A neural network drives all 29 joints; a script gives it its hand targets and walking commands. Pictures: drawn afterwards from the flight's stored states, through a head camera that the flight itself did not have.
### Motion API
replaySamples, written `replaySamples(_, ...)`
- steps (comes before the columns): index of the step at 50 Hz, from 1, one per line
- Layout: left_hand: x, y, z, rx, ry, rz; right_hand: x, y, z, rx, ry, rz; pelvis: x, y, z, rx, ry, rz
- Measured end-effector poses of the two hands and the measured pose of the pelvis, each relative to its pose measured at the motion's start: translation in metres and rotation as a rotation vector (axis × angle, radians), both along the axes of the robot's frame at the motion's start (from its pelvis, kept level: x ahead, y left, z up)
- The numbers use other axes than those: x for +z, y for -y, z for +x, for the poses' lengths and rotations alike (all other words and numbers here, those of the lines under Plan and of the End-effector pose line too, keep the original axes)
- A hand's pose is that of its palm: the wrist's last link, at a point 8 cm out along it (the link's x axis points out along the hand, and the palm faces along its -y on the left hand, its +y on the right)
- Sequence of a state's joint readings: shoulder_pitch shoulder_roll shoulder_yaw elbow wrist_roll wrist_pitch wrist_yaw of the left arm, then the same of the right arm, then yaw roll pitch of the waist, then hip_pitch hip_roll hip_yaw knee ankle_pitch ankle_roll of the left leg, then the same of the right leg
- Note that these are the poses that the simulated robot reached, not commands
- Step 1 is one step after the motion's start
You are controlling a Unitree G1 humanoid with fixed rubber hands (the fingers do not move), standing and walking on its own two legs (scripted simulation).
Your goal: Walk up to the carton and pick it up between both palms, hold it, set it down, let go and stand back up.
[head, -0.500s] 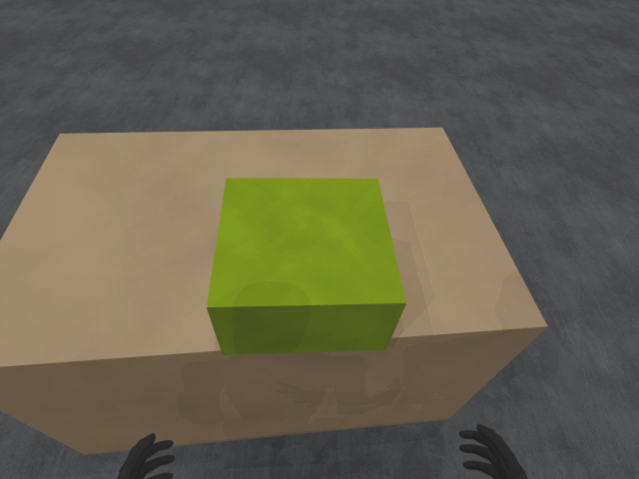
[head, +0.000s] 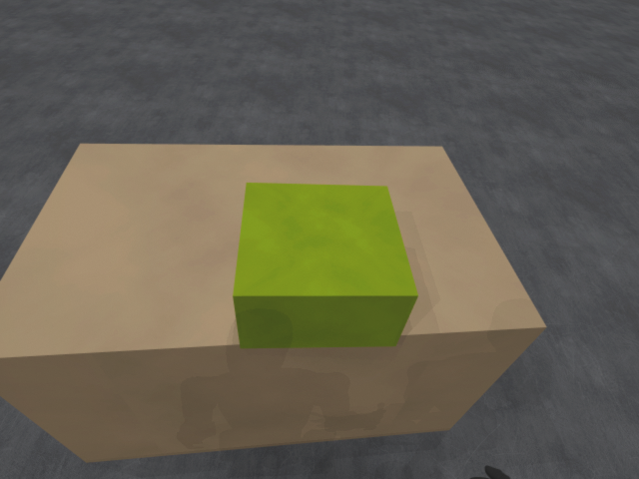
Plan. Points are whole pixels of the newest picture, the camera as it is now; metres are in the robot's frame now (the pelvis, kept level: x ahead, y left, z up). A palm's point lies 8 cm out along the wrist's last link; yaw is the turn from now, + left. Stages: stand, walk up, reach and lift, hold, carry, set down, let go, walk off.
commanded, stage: stand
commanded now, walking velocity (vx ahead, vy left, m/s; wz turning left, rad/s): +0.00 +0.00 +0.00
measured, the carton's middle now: (318, 261) +0.52 +0.01 -0.08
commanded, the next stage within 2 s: none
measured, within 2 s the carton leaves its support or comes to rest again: neither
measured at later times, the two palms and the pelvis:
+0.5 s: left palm out of the picture +0.04 +0.26 -0.14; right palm out of the picture +0.09 -0.23 -0.11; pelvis -0.01 +0.01 +0.00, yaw +0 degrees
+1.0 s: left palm out of the picture +0.04 +0.27 -0.13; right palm out of the picture +0.09 -0.23 -0.11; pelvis -0.01 +0.01 +0.00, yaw +0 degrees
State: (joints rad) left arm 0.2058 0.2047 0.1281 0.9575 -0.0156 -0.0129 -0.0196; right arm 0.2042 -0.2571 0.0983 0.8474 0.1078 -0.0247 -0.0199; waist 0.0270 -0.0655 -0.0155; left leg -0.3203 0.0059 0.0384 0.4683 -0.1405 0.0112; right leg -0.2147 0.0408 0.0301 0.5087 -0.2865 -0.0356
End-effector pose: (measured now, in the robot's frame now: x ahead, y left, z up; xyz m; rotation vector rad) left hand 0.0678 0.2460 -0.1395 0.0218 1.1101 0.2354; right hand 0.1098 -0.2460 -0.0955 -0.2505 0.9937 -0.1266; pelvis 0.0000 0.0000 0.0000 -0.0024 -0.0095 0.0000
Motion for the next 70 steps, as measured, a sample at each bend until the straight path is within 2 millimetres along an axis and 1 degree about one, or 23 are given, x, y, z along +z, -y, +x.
replaySamples(7,-0.001,-0.009,-0.009,0.005,-0.005,0.001,-0.002,-0.006,-0.011,-0.005,-0.016,-0.005,0.000,-0.007,-0.006,0.003,0.009,-0.004)
replaySamples(19,0.000,-0.017,-0.025,0.013,-0.036,0.014,-0.008,-0.013,-0.018,-0.007,-0.021,0.013,-0.001,-0.012,-0.012,0.005,0.017,-0.008)
replaySamples(28,0.002,-0.019,-0.025,0.015,-0.040,0.026,-0.013,-0.013,-0.023,-0.015,-0.044,0.023,-0.001,-0.012,-0.011,0.005,0.016,-0.007)
replaySamples(39,0.005,-0.021,-0.028,0.018,-0.054,0.041,-0.018,-0.014,-0.023,-0.016,-0.047,0.039,-0.001,-0.011,-0.011,0.005,0.016,-0.006)
replaySamples(50,0.007,-0.021,-0.028,0.018,-0.055,0.047,-0.020,-0.013,-0.023,-0.025,-0.048,0.044,-0.001,-0.011,-0.010,0.005,0.015,-0.006)
replaySamples(70,0.006,-0.022,-0.030,0.019,-0.058,0.046,-0.022,-0.012,-0.029,-0.036,-0.069,0.040,-0.001,-0.012,-0.011,0.005,0.017,-0.007)
